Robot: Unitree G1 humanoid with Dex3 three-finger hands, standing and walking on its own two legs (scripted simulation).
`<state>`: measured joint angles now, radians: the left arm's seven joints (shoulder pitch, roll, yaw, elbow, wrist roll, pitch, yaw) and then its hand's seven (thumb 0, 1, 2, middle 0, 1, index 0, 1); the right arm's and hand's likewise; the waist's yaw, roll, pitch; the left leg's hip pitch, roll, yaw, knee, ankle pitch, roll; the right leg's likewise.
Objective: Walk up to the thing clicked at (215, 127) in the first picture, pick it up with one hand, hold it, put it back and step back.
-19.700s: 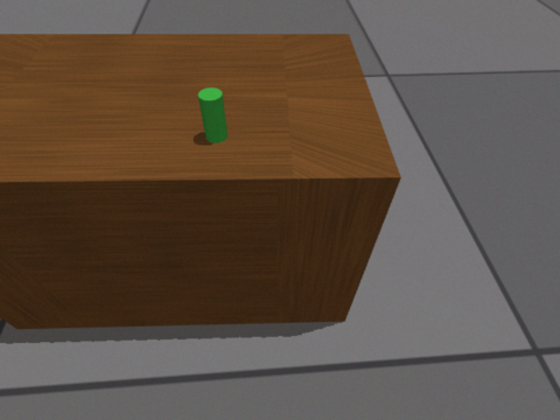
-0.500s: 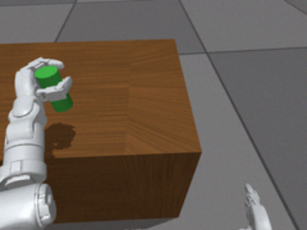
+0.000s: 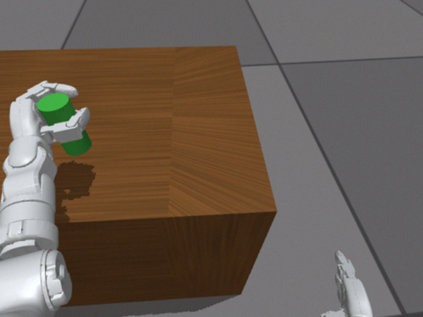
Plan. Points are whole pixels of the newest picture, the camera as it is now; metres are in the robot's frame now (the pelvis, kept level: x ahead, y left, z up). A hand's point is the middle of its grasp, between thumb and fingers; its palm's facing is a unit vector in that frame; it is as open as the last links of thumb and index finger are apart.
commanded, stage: lower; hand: left
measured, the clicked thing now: (67, 126) +0.44 +0.25 +0.14
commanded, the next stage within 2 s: loosen in 1.18 s
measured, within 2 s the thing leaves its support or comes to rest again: rests again in 1.04 s
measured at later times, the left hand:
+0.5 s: hand (79, 134) +0.45 +0.24 +0.10, palm faces +0.26 -0.97 +0.01, open 6.8 cm
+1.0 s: hand (84, 142) +0.46 +0.24 +0.07, palm faces +0.23 -0.97 +0.01, open 6.8 cm
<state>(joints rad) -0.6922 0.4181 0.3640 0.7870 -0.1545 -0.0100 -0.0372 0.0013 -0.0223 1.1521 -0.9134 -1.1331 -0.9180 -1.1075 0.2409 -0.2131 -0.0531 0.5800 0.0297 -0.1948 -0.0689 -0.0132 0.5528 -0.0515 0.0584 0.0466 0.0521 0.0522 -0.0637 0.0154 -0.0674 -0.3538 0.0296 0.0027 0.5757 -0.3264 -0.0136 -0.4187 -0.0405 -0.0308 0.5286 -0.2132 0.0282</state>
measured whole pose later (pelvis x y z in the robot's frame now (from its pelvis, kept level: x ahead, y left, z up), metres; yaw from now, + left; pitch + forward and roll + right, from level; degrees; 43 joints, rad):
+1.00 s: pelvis -0.01 +0.00 -0.03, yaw +0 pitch +15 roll -1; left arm -0.74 0.49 0.41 0.98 -0.14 -0.24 -0.11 0.00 -0.03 1.16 -0.92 -1.12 -0.93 -1.09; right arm 0.28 -0.22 -0.02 0.36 0.01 -0.09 -0.04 -0.01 0.54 -0.05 0.06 0.05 0.05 0.05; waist -0.12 -0.01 -0.11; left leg -0.68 0.04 -0.01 0.87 -0.44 -0.02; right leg -0.74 -0.03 -0.04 0.80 -0.31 0.02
